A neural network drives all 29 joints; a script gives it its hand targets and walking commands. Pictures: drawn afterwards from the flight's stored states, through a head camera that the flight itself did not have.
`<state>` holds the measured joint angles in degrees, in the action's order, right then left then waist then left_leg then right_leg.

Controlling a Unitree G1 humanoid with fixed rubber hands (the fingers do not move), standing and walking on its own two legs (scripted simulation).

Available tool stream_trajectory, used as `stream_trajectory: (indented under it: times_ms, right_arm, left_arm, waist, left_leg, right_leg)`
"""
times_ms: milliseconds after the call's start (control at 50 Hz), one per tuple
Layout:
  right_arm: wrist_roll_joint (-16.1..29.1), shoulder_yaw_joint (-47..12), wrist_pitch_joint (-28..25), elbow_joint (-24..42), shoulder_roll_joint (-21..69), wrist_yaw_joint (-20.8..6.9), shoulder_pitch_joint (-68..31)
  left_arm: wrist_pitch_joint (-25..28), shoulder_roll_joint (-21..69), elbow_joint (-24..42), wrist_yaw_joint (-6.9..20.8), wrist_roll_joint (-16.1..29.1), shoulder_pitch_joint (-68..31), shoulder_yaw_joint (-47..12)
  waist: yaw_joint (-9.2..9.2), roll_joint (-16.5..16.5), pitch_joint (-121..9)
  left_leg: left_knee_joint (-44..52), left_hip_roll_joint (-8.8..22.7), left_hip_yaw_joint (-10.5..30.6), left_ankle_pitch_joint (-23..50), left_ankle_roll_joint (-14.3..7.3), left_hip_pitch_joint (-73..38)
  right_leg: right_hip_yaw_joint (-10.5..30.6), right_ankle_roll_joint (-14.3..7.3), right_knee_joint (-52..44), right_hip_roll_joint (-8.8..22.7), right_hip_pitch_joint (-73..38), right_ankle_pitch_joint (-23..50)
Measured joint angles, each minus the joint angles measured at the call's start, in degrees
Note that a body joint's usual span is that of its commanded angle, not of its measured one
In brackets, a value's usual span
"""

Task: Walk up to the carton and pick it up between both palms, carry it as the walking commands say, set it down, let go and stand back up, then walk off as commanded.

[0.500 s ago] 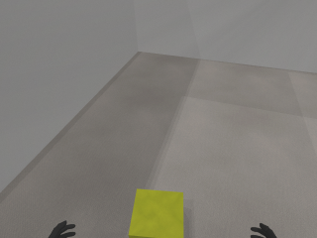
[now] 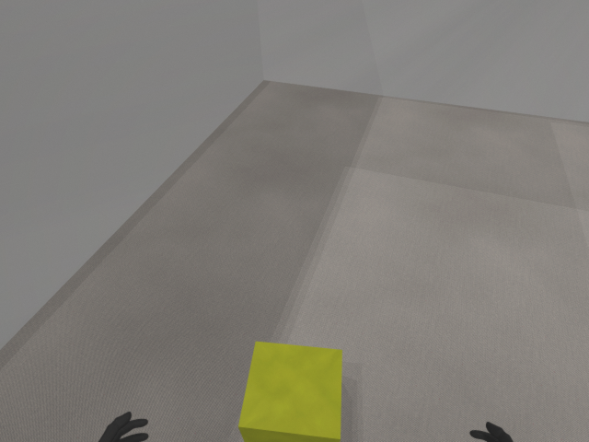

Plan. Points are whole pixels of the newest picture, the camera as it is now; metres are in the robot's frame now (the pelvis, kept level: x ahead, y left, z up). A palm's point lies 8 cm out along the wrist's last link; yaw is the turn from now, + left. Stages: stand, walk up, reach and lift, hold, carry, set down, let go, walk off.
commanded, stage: walk off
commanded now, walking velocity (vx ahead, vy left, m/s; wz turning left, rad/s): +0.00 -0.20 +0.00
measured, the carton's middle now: (294, 397) +0.44 +0.04 -0.67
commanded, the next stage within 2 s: stand in 1.82 s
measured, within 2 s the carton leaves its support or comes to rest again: neither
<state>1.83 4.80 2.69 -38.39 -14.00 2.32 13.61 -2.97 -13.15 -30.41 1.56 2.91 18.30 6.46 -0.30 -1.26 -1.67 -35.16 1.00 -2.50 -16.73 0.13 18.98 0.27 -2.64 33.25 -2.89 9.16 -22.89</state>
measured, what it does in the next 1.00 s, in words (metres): steps to the right: right foot, then left foot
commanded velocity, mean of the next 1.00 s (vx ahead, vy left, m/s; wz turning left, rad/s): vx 0.00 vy -0.20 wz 0.00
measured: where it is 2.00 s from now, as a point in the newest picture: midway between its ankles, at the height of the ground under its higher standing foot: outside the picture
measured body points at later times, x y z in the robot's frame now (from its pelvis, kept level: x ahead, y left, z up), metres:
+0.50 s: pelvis -0.02 -0.07 +0.00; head -0.02 -0.07 +0.45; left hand +0.10 +0.20 -0.09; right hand +0.11 -0.33 -0.11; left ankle -0.03 +0.05 -0.68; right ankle +0.00 -0.14 -0.73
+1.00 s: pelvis -0.02 -0.17 +0.00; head -0.02 -0.18 +0.45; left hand +0.09 +0.10 -0.09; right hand +0.10 -0.43 -0.12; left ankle -0.05 -0.01 -0.69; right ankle +0.01 -0.27 -0.73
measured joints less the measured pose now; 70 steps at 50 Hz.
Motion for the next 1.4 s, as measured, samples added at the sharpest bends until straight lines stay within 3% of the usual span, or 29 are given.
stream_trajectory:
  times_ms: [60,160,260,320,380,420,480,560,600,660,720,760,820,880,920,940,1000,1100,1180,1220,1280,1340,1400]
  right_arm:
    - [0.0,0.0,-0.2,0.0,0.0,0.1,0.0]
    - [-0.1,0.0,-0.3,-0.1,0.0,0.8,0.7]
    - [-0.5,0.0,0.4,-0.4,0.1,0.8,1.2]
    - [-0.5,0.0,0.7,-0.6,0.1,0.6,1.4]
    - [-0.5,0.0,1.2,-1.1,0.1,0.6,1.7]
    - [-0.5,0.0,1.2,-1.1,0.1,0.6,1.7]
    - [-0.5,0.0,1.2,-1.0,0.1,0.6,1.8]
    - [-0.5,0.0,1.2,-1.0,0.0,0.6,1.8]
    - [-0.5,0.0,1.0,-1.0,0.1,0.7,1.8]
    - [-0.5,0.0,0.9,-1.1,0.1,1.1,2.2]
    - [-0.5,0.0,0.7,-1.1,0.1,1.3,2.7]
    - [-0.5,0.0,0.4,-1.1,0.2,1.3,2.7]
    - [-0.5,0.0,0.3,-1.1,0.2,1.3,2.7]
    - [-0.5,0.0,0.3,-1.1,0.2,1.1,2.7]
    - [-0.5,0.0,0.3,-1.1,0.2,0.7,2.7]
    - [-0.5,0.0,0.4,-1.3,0.2,0.6,2.9]
    - [-0.5,0.0,1.2,-1.4,0.2,0.6,2.7]
    - [-0.5,0.0,1.2,-1.4,0.1,0.4,2.4]
    - [-0.5,0.0,1.3,-1.3,0.1,0.4,2.5]
    - [-0.5,0.0,1.2,-1.3,0.2,0.5,2.5]
    - [-0.5,0.0,1.2,-1.4,0.3,0.8,3.2]
    - [-0.5,0.0,1.1,-1.4,0.3,1.3,4.1]
    - [-0.5,0.0,0.6,-1.4,0.4,1.4,4.1]
  left_arm:
    - [0.0,0.3,0.0,-0.2,-0.1,0.1,0.0]
    - [-0.9,0.2,0.0,-0.4,-0.1,0.1,0.0]
    - [-1.0,0.2,0.0,0.5,-0.1,0.1,0.0]
    - [-1.0,0.5,0.0,0.6,-0.2,0.1,0.0]
    - [-1.0,0.8,0.0,0.6,-0.2,0.1,0.0]
    - [-1.0,1.1,0.0,0.3,-0.3,0.1,0.0]
    - [-1.0,1.6,0.0,-0.1,-0.3,0.1,0.0]
    - [-1.0,2.1,0.0,-0.7,-0.4,0.2,0.0]
    - [-1.0,2.0,0.0,-0.9,-0.4,0.2,0.0]
    - [-1.1,1.9,-0.1,-1.1,-0.4,0.2,0.0]
    - [-1.1,1.2,-0.1,-0.7,-0.4,0.3,0.0]
    - [-1.2,0.8,-0.1,-0.5,-0.4,0.3,0.0]
    - [-1.2,0.5,0.0,-0.1,-0.4,0.3,0.0]
    - [-1.2,0.5,0.0,0.2,-0.4,0.3,0.0]
    - [-1.2,0.5,0.0,0.2,-0.4,0.3,0.0]
    - [-1.2,0.8,-0.1,0.2,-0.4,0.3,0.0]
    - [-1.1,1.0,-0.1,0.3,-0.4,0.3,0.0]
    - [-1.1,1.1,-0.1,-0.3,-0.4,0.3,0.0]
    - [-1.1,1.1,0.0,-0.5,-0.4,0.3,0.0]
    - [-1.1,1.1,0.0,-0.5,-0.4,0.3,0.0]
    - [-1.4,1.0,-0.1,-0.6,-0.4,0.4,0.0]
    - [-1.4,0.7,-0.1,-0.3,-0.4,0.4,0.0]
    - [-1.4,0.5,-0.1,0.1,-0.4,0.4,0.0]
  waist:
    - [-0.02,1.0,0.3]
    - [-0.03,1.7,0.3]
    - [0.05,1.9,0.2]
    - [0.04,1.3,0.3]
    - [0.21,0.8,0.3]
    - [0.2,0.5,0.3]
    - [0.15,0.0,0.2]
    - [0.09,0.3,0.2]
    - [0.12,0.9,0.3]
    - [0.06,2.3,0.4]
    - [0.09,2.9,0.4]
    - [0.13,3.0,0.4]
    - [0.17,3.1,0.4]
    - [0.21,2.6,0.3]
    - [0.17,1.9,0.4]
    - [0.09,1.3,0.5]
    - [0.45,0.4,0.5]
    - [0.38,0.2,0.5]
    - [0.32,0.9,0.4]
    - [0.34,1.5,0.4]
    - [0.2,3.1,0.6]
    - [0.21,3.5,0.9]
    - [0.29,3.4,1.0]
  left_leg:
    - [-0.3,0.2,0.2,2.5,-0.2,0.4]
    - [0.1,2.0,0.2,1.9,-0.4,0.5]
    - [0.1,3.3,0.1,2.3,1.3,0.7]
    - [-1.5,3.5,0.5,0.0,2.3,1.8]
    - [-14.3,2.2,1.1,-10.1,2.3,6.1]
    - [-21.8,0.9,1.1,-10.7,2.3,8.3]
    - [-24.6,-0.1,1.2,-10.8,2.3,7.9]
    - [-14.3,-0.1,1.3,-11.4,2.3,2.4]
    - [-4.1,0.1,1.2,-6.2,1.0,-2.1]
    - [-3.6,0.6,1.0,-4.5,-1.1,-2.5]
    - [-1.8,1.8,1.0,-3.9,-0.7,-3.4]
    - [-1.1,2.8,0.9,-3.5,0.1,-3.8]
    - [-1.0,4.0,0.9,-3.3,1.5,-3.5]
    - [-1.0,5.0,0.8,-3.2,3.0,-2.9]
    - [-1.7,5.5,1.0,-3.4,4.0,-2.4]
    - [-3.9,5.6,1.4,-6.0,4.0,-1.7]
    - [-16.6,3.9,1.4,-14.2,4.0,2.8]
    - [-23.3,1.4,1.6,-14.5,4.0,5.1]
    - [-14.2,1.4,1.5,-14.4,3.7,1.1]
    - [-4.5,1.5,1.4,-8.9,2.7,-3.0]
    - [-3.5,2.0,1.0,-5.5,1.0,-3.6]
    - [-1.1,3.6,1.0,-4.9,1.4,-4.9]
    - [0.1,5.3,0.9,-4.3,3.0,-5.1]
  right_leg:
    - [-0.7,0.0,1.8,0.0,0.8,-0.5]
    - [-0.6,0.0,19.0,0.0,9.1,-4.8]
    - [0.2,0.0,11.9,1.6,9.6,-5.1]
    - [-0.4,0.1,3.3,1.9,7.9,3.8]
    - [-2.1,0.0,2.9,2.1,7.9,4.7]
    - [-3.0,-0.4,2.3,2.0,7.9,4.7]
    - [-4.6,-1.0,2.2,1.4,7.9,4.7]
    - [-6.5,-1.7,2.3,0.0,8.0,4.5]
    - [-7.0,-1.7,3.3,-0.5,8.2,4.0]
    - [-5.1,-1.6,12.3,-0.6,11.3,-1.1]
    - [-1.0,-1.5,22.8,-0.6,14.6,-1.3]
    - [1.5,-0.8,23.6,-0.4,15.0,-1.3]
    - [2.4,0.4,21.5,1.1,14.9,-1.4]
    - [2.0,0.6,11.6,2.4,12.9,-1.7]
    - [1.5,0.9,3.4,2.5,10.7,4.3]
    - [1.0,1.2,3.7,2.3,10.7,6.5]
    - [-0.4,1.0,3.6,2.3,10.7,6.1]
    - [-3.0,-0.7,2.9,1.4,10.7,6.3]
    - [-5.1,-2.0,2.9,-0.5,10.7,6.3]
    - [-5.7,-2.3,3.4,-1.5,11.0,6.3]
    - [-4.4,-2.2,11.1,-1.6,13.4,1.6]
    - [-0.9,-2.1,22.2,-1.6,16.2,1.1]
    - [1.0,-1.2,21.8,-0.1,16.2,0.5]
